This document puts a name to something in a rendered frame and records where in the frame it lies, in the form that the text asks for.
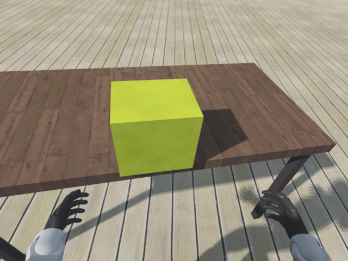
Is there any carton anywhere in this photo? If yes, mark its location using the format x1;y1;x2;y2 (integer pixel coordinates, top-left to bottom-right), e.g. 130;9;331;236
110;78;204;177

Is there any left robot forearm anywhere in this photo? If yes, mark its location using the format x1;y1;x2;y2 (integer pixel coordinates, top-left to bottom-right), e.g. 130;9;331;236
25;228;66;261

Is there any right robot forearm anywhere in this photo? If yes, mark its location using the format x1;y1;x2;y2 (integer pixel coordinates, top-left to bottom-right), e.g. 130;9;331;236
289;234;331;261

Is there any robot right hand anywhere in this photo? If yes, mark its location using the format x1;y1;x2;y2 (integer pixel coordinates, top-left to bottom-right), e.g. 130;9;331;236
260;190;309;239

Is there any table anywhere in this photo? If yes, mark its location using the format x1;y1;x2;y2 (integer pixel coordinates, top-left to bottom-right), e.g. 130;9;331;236
0;63;336;261

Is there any robot left hand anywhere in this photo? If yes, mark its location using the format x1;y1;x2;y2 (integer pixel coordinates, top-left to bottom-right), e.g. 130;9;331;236
45;189;89;231

